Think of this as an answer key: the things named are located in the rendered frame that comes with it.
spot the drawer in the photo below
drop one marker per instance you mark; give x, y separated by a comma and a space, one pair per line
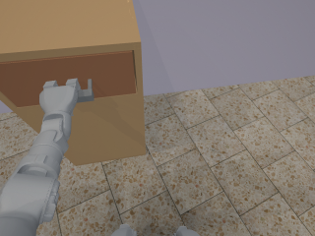
112, 74

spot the left robot shin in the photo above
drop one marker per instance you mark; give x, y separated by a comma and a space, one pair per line
124, 226

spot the left robot forearm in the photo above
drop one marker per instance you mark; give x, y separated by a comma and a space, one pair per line
47, 150

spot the cabinet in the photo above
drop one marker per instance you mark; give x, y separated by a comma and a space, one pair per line
107, 128

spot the left robot hand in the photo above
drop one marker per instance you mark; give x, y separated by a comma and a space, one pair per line
59, 98

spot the right robot shin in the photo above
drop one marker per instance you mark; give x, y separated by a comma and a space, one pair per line
181, 228

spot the handle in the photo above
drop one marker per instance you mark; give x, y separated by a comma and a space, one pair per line
85, 95

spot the robot shin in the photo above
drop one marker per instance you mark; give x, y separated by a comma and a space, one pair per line
181, 228
124, 226

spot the robot left upper arm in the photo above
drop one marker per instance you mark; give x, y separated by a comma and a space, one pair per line
28, 201

